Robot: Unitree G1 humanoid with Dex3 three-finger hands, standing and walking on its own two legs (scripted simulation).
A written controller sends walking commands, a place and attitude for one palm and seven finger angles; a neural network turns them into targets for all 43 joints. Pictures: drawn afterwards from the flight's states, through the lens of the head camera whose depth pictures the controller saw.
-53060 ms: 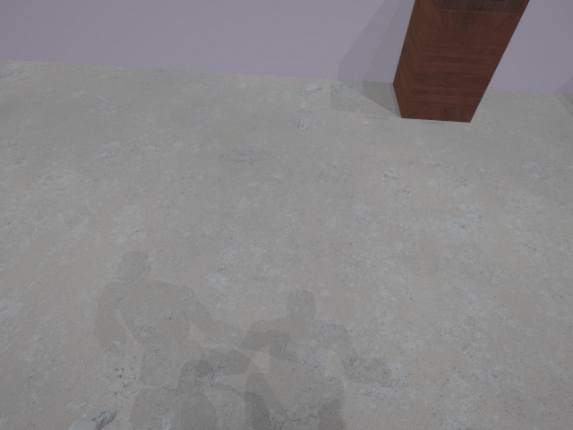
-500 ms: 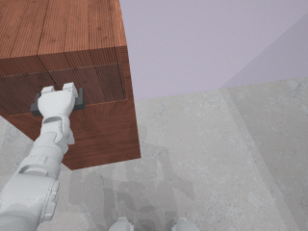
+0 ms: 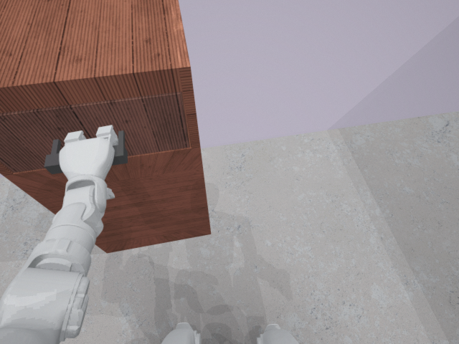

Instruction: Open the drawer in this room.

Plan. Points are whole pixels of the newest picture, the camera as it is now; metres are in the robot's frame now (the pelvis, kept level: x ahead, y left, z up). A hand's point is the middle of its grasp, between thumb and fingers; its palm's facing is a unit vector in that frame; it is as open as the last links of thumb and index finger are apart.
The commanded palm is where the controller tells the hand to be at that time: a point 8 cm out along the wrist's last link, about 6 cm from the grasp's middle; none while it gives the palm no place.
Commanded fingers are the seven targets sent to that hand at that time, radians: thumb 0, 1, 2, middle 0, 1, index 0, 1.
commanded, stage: close the thumb around the handle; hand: left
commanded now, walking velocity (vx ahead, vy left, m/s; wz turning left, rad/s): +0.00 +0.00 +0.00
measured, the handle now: (88, 149) +0.48 +0.27 +0.01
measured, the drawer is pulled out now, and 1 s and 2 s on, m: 0.00 0.02 0.07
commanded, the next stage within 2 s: pull the drawer open in 0.40 s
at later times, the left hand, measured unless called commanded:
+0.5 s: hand (99, 174) +0.43 +0.25 -0.01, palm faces -0.03 -0.02 -1.00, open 6.0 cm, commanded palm +0.41 +0.24 +0.04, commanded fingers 0.00 0.90 0.90 -0.40 -1.35 -0.40 -1.35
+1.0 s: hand (100, 183) +0.41 +0.24 -0.01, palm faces -0.02 -0.05 -1.00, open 6.0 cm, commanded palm +0.37 +0.23 +0.04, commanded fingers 0.00 0.90 0.90 -0.40 -1.35 -0.40 -1.35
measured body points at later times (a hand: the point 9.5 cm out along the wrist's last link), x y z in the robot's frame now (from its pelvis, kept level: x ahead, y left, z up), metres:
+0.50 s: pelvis +0.00 +0.00 +0.00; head +0.10 +0.00 +0.44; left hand +0.43 +0.24 +0.04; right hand +0.05 -0.27 -0.14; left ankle +0.01 +0.12 -0.68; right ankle -0.01 -0.14 -0.68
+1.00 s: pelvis +0.03 +0.01 +0.01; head +0.11 +0.00 +0.46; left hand +0.41 +0.24 +0.04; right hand +0.10 -0.26 -0.12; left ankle +0.01 +0.12 -0.68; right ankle -0.01 -0.14 -0.68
